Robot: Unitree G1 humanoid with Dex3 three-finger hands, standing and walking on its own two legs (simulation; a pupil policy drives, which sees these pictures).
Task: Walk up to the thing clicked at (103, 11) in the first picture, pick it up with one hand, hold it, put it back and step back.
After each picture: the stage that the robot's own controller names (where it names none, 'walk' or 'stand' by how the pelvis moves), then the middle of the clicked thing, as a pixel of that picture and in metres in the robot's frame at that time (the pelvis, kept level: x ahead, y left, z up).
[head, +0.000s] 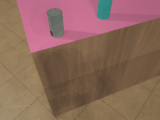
stand; out of the picture +0.77 -0.09 +0.13
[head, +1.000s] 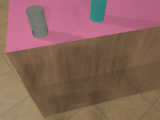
rise first; out of the picture +0.68 -0.04 +0.16
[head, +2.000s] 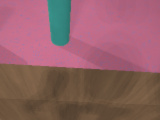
rise first; (59, 11) +0.48 +0.14 +0.17
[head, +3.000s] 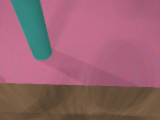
stand; (34, 26) +0.43 +0.18 +0.16
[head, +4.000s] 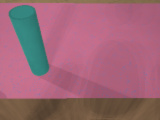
stand; (33, 45) +0.41 +0.19 +0.12
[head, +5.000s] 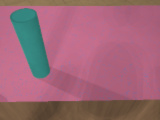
stand; (34, 48) +0.41 +0.18 +0.12
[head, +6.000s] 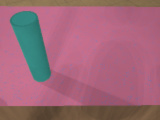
stand; (34, 51) +0.39 +0.18 +0.12
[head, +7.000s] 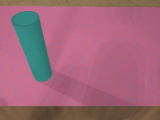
stand; (35, 51) +0.39 +0.17 +0.12
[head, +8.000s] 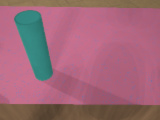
stand; (37, 50) +0.40 +0.17 +0.12
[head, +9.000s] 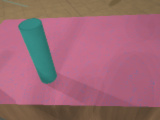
rise first; (40, 54) +0.40 +0.19 +0.13
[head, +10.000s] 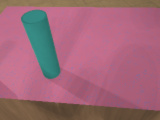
go down; (44, 49) +0.40 +0.18 +0.13
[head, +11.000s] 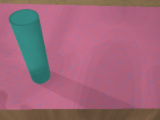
go down; (34, 52) +0.38 +0.16 +0.13
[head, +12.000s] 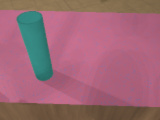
approach; (38, 50) +0.41 +0.17 +0.13
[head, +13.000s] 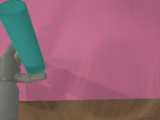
close; (26, 44) +0.40 +0.18 +0.14
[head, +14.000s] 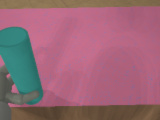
lift; (24, 72) +0.30 +0.18 +0.15
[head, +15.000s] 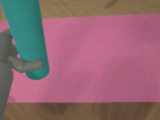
lift; (29, 37) +0.31 +0.14 +0.28
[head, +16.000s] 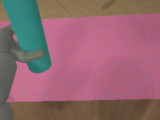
hold; (28, 29) +0.33 +0.15 +0.29
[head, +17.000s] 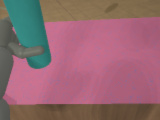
hold; (28, 23) +0.32 +0.14 +0.31
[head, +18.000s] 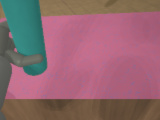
crouch; (27, 31) +0.31 +0.14 +0.29
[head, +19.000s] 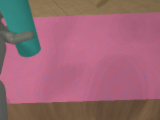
crouch; (17, 12) +0.38 +0.18 +0.30
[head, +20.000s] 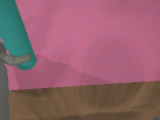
lower; (14, 36) +0.42 +0.19 +0.17
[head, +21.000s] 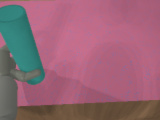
lower; (25, 51) +0.37 +0.18 +0.16
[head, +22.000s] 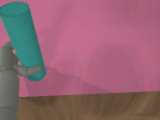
lower; (27, 48) +0.38 +0.17 +0.16
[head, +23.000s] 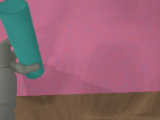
lower; (25, 45) +0.39 +0.18 +0.16
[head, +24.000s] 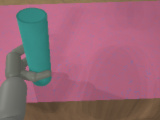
loosen; (37, 53) +0.37 +0.15 +0.16
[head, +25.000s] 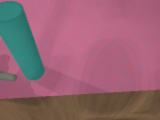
withdraw; (23, 48) +0.37 +0.17 +0.16
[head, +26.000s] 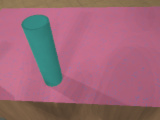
sink last; (46, 55) +0.37 +0.16 +0.14
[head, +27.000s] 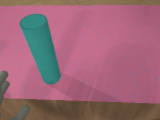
stand; (44, 54) +0.37 +0.16 +0.13
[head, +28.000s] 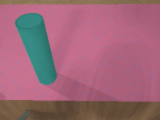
stand; (40, 54) +0.37 +0.16 +0.13
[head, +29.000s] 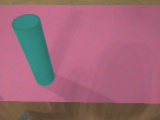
stand; (37, 55) +0.37 +0.17 +0.13
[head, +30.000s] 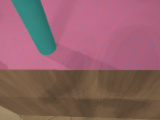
walk; (36, 23) +0.46 +0.17 +0.14
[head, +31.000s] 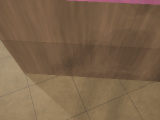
walk; out of the picture +0.78 +0.09 +0.16
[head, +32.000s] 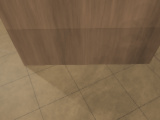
stand; out of the picture +1.09 +0.21 +0.15
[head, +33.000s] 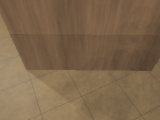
stand; out of the picture +1.06 +0.15 +0.14
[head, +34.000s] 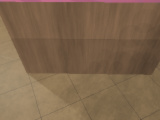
stand; out of the picture +1.06 +0.15 +0.12
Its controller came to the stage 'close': yes
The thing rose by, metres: 0.19
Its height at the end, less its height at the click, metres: +0.00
